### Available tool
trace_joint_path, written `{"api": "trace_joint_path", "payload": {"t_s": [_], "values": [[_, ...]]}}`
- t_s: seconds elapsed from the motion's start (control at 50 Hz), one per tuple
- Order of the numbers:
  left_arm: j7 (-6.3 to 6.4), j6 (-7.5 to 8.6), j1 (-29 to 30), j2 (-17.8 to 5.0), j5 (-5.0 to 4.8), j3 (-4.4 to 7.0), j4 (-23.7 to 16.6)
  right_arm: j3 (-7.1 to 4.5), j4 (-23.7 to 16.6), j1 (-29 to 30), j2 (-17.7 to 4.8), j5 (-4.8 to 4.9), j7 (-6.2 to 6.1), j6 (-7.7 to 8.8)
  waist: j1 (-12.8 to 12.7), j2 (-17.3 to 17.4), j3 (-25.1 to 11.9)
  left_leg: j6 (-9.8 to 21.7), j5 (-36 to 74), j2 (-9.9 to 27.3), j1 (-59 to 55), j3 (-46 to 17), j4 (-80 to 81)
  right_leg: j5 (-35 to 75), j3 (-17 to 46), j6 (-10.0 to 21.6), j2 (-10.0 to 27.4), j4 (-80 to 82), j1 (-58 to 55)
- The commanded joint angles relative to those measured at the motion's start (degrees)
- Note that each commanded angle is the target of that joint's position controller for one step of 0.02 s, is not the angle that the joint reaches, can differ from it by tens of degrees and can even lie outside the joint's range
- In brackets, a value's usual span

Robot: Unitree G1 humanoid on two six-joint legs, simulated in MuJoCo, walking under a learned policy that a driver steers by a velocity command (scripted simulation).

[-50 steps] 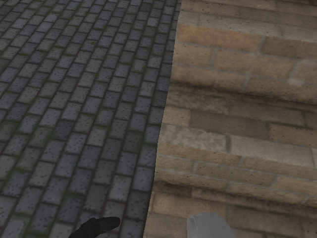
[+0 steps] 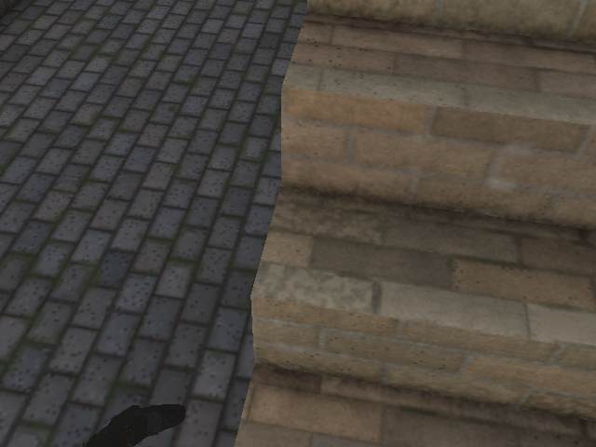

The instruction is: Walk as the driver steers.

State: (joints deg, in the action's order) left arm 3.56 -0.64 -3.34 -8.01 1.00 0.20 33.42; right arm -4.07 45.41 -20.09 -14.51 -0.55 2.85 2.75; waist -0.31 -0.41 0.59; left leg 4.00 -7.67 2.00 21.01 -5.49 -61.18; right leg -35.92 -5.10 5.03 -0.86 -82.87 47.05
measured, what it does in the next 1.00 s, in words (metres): climbs: left foot, then right foot 0.21 m higher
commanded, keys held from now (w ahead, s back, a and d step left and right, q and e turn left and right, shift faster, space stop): w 1.00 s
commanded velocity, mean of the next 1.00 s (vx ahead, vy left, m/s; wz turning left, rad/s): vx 0.37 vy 0.08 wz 0.00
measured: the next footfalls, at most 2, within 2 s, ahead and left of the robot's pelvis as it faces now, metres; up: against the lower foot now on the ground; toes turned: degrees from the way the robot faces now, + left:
left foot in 0.36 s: +0.18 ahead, +0.10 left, +0.00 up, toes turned +5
right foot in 0.82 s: +0.38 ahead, -0.21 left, +0.21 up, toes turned -7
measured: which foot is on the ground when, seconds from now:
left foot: up 0.00-0.34, down 0.36-0.76, up 0.78-1.00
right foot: down 0.00-0.36, up 0.38-0.80, down 0.82-1.00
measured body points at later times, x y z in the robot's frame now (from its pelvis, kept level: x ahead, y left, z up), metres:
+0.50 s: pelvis +0.17 -0.02 +0.14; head +0.15 -0.01 +0.59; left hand +0.33 +0.24 +0.05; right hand +0.22 -0.27 +0.01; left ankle +0.14 +0.10 -0.59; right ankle +0.09 -0.12 -0.30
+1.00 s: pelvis +0.21 -0.10 +0.25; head +0.21 -0.14 +0.70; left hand +0.40 +0.12 +0.17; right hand +0.37 -0.33 +0.15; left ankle +0.21 +0.07 -0.25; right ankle +0.34 -0.20 -0.38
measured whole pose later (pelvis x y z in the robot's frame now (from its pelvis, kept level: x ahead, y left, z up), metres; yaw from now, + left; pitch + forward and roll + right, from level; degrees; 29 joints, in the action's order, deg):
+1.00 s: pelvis +0.21 -0.10 +0.25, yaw -3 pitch -1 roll +4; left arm 5.4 -2.2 -6.1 -9.3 0.9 1.7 44.2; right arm -1.4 34.8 -8.6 -8.6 -3.2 1.7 -1.6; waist 4.2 1.4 0.4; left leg -3.1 0.8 -9.5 45.5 -8.3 -103.2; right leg -26.8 -1.5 4.8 3.4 -70.1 45.5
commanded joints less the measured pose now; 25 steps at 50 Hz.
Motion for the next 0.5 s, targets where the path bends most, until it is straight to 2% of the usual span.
{"api": "trace_joint_path", "payload": {"t_s": [0.02, 0.04, 0.06, 0.08, 0.1, 0.12, 0.14, 0.16, 0.2, 0.22, 0.24, 0.26, 0.28, 0.3, 0.32, 0.34, 0.36, 0.38, 0.4, 0.42, 0.44, 0.46, 0.48, 0.5], "values": [[0.03, 1.73, 3.5, -8.3, -1.73, 3.89, -0.3, 1.46, -14.8, 10.6, 3.7, -3.62, -1.46, -0.48, 1.3, -2.4, 2.5, -0.8, -4.8, -5.8, 28.7, -4.0, -33.7, -28.2, 44.1, 8.7, 12.1, 51.4, -7.9], [-0.69, 2.57, 4.2, -4.1, -1.29, 2.61, 2.4, 1.78, -13.5, 5.1, 4.1, -3.81, -2.83, -1.14, 4.9, -1.3, 3.7, -2.1, -3.9, -5.3, 25.6, -2.4, -32.8, -22.5, 36.8, 6.9, 10.7, 48.8, -3.0], [-0.91, 3.37, 4.0, -1.8, -0.89, 2.05, 4.9, 1.87, -12.4, 2.1, 4.3, -4.03, -3.60, -1.98, 6.8, -1.8, 3.3, -2.9, -0.7, -5.5, 24.1, -2.0, -34.2, -16.7, 31.4, 6.1, 9.9, 46.4, -0.8], [-1.39, 3.47, 3.9, -0.8, -0.81, 1.76, 6.1, 2.26, -12.5, 2.3, 4.8, -3.90, -4.44, -2.18, 7.6, -5.5, 3.3, -3.5, -0.6, -5.2, 28.8, -2.7, -39.5, -14.2, 30.8, 7.9, 11.8, 46.3, -2.7], [-2.30, 3.83, -0.1, -2.0, -0.74, 2.57, 8.0, 2.52, -11.6, 1.9, 4.2, -3.22, -4.22, -1.87, 5.6, -3.1, 2.3, -3.4, 0.3, -5.2, 31.4, -2.2, -40.0, -9.7, 30.5, 9.8, 10.1, 45.0, -9.2], [-2.50, 4.38, -5.2, -4.3, 0.05, 3.53, 9.4, 2.66, -12.4, 4.5, 3.3, -2.31, -3.44, -0.79, 2.1, -0.9, 1.5, -3.2, -2.9, -5.0, 34.8, -1.1, -38.1, -5.2, 29.8, 11.8, 8.9, 45.2, -17.0], [-2.49, 4.80, -7.0, -5.0, 0.27, 4.11, 10.5, 2.71, -12.1, 6.0, 4.0, -1.67, -3.40, -0.28, 1.4, -0.7, 2.0, -3.2, -3.6, -4.9, 37.5, -0.7, -38.8, -2.1, 30.3, 12.6, 9.3, 44.4, -19.7], [-2.53, 5.65, -11.2, -7.2, 0.96, 4.99, 11.9, 2.82, -13.0, 8.0, 3.6, -1.42, -2.96, 0.29, 0.0, -0.5, 1.0, -2.8, -7.9, -3.8, 40.2, 0.8, -36.5, -3.9, 32.3, 13.2, 9.3, 46.3, -24.5], [-2.09, 6.54, -14.7, -7.9, 0.77, 5.78, 12.9, 2.66, -13.8, 12.5, 3.4, -1.25, -2.26, 0.46, -1.9, -0.6, 0.0, -3.2, -3.2, -1.9, 43.3, 2.3, -31.5, -1.8, 34.7, 12.2, 11.0, 48.1, -31.3], [-1.81, 6.05, -15.0, -8.6, 0.99, 5.84, 12.4, 2.59, -12.9, 10.2, 2.4, -0.24, -1.66, 0.52, -1.3, -2.8, -1.3, -3.6, -7.4, -2.4, 39.2, 6.9, -25.7, -0.4, 31.7, 13.0, 10.6, 51.2, -30.9], [-0.79, 5.80, -13.3, -9.7, 0.93, 5.84, 10.1, 2.67, -14.6, 14.1, 0.7, 0.84, -1.26, 0.63, -1.2, -4.7, -1.4, -3.7, -20.0, -1.3, 29.5, 7.5, -8.8, 6.4, 28.0, 11.7, 9.9, 55.8, -28.3], [-0.19, 5.21, -11.4, -10.6, 1.54, 6.07, 9.1, 2.65, -14.9, 15.5, 0.4, 2.27, -1.18, 0.35, -1.2, -7.3, -1.3, -3.4, -27.6, -1.8, 19.6, 10.6, 4.0, 8.1, 22.7, 10.0, 7.7, 55.6, -24.6], [-0.15, 5.50, -11.8, -10.6, 1.82, 5.83, 7.7, 2.04, -13.4, 15.5, -0.3, 3.69, -1.00, -0.09, -2.9, -7.8, -2.7, -2.9, -31.0, -3.5, 7.0, 14.8, 10.4, 12.6, 20.0, 9.3, 7.7, 60.5, -20.2], [-0.23, 6.04, -10.5, -11.8, 1.88, 5.81, 6.9, 1.34, -12.3, 9.8, -0.1, 4.70, -1.51, -0.34, 0.6, -11.1, -2.1, -2.4, -21.8, -4.3, -2.6, 15.5, 16.4, 20.3, 19.5, 8.9, 8.6, 58.0, -18.2], [-1.43, 5.37, -8.5, -10.3, 1.28, 4.92, 7.5, 1.71, -7.9, -0.1, 2.3, 3.61, -1.82, 0.37, 5.7, -7.7, -5.4, -3.0, -11.9, -5.7, -13.8, 15.8, 24.4, 16.9, 13.8, 8.1, 5.1, 51.1, -16.7], [-2.36, 5.81, -5.3, -8.3, 1.20, 4.04, 5.5, 0.81, -5.2, -5.6, 0.3, 2.06, -2.26, 1.59, 9.2, 5.6, -7.4, -2.1, -2.3, -1.8, -24.8, 9.2, 30.8, 26.9, 7.0, 5.1, 1.0, 37.4, -13.6], [-2.39, 6.53, -1.8, -8.8, 0.31, 4.25, 4.5, 0.42, -4.3, -8.3, -0.7, 1.09, -2.20, 2.23, 11.7, 4.2, -6.8, -1.1, 0.5, 0.4, -28.9, 5.0, 41.2, 27.5, 5.1, 3.2, -0.6, 25.1, -10.8], [-2.92, 6.81, -4.9, -4.3, -2.85, 3.11, 1.9, -0.41, -3.9, -9.5, -7.2, -0.84, -2.98, 2.35, 8.1, 14.8, -11.0, 6.5, 13.5, 16.3, -39.9, -18.4, 41.0, 16.1, 3.1, -2.4, -5.0, 9.0, 4.8], [-2.39, 6.95, -9.4, -7.5, -2.64, 4.24, 3.8, -0.62, -4.9, -11.5, -4.7, -0.84, -3.43, 2.15, 8.4, 5.2, -14.0, 12.0, 19.2, 21.0, -33.4, -27.7, 40.8, 15.4, 9.6, -3.9, -4.7, -10.3, 3.6], [-2.15, 7.11, -8.2, -6.0, -2.18, 4.00, 2.9, 0.27, -3.8, -8.6, -3.6, -2.06, -3.20, 2.63, 4.6, -0.7, -10.3, 15.2, 16.4, 20.5, -28.9, -24.5, 41.1, 15.6, 12.1, -4.6, -5.8, -27.5, 8.4], [-1.61, 6.61, -5.4, -4.3, -1.58, 3.24, 0.8, 0.33, -3.9, -5.0, -4.2, -2.15, -2.69, 3.80, 1.9, -2.5, -6.3, 15.3, 16.0, 20.2, -25.0, -19.7, 41.0, 13.1, 11.4, -4.1, -5.6, -36.6, 13.0], [-1.07, 5.88, -2.5, -2.5, -1.48, 2.51, -1.3, 0.25, -3.0, -3.8, -3.9, -2.26, -2.71, 4.57, 0.6, -0.4, -4.9, 13.8, 17.4, 19.3, -23.8, -15.4, 40.5, 9.4, 10.3, -2.7, -5.8, -47.5, 17.8], [-0.58, 5.18, 1.0, -1.4, -1.45, 1.80, -4.6, 0.49, -1.6, -4.3, -3.2, -2.22, -2.83, 5.14, -0.9, 1.6, -2.1, 12.0, 20.4, 18.9, -21.9, -13.0, 40.0, 3.4, 12.3, -1.0, -6.0, -55.8, 23.2], [-0.71, 5.09, 3.3, -1.4, -1.69, 1.54, -5.3, 0.90, 0.2, -6.8, -1.0, -2.24, -3.07, 5.54, 0.3, 0.2, -2.1, 10.9, 20.4, 18.9, -24.1, -11.3, 39.8, 2.7, 12.6, 0.7, -6.4, -60.4, 27.9]]}}
Velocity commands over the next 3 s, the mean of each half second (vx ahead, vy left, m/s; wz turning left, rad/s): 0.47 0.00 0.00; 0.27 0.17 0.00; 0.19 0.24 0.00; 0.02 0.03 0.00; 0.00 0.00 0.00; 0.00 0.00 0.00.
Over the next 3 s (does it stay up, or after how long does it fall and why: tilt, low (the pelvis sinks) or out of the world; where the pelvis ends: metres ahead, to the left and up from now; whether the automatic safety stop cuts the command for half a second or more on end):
stays up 0.09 -0.04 0.16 its command is cut before an obstacle after 0.7 s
